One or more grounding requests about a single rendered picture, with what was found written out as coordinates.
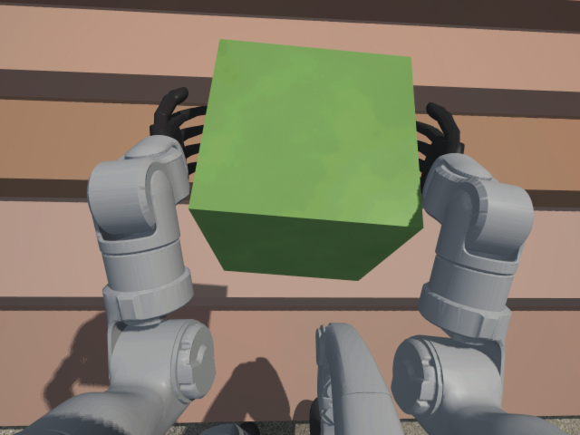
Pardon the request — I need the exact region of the right robot shin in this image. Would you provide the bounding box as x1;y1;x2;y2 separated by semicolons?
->
317;328;355;435

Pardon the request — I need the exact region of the carton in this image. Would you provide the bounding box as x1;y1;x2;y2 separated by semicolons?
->
188;39;423;281

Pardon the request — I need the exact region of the robot left upper arm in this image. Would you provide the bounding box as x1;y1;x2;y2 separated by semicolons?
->
13;319;216;435

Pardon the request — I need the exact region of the robot right forearm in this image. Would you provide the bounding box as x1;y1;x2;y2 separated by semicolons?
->
418;153;534;402

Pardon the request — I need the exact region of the robot right upper arm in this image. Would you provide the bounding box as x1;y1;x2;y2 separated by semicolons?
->
391;334;569;435

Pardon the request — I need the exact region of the robot right thigh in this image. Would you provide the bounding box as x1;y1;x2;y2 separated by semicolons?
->
315;323;405;435

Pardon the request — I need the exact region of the left robot hand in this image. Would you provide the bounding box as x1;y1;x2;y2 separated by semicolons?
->
150;87;208;175

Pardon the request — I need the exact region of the robot left forearm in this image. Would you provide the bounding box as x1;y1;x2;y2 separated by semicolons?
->
87;135;194;380

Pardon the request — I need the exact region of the right robot hand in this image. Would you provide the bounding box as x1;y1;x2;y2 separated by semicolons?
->
416;102;465;194

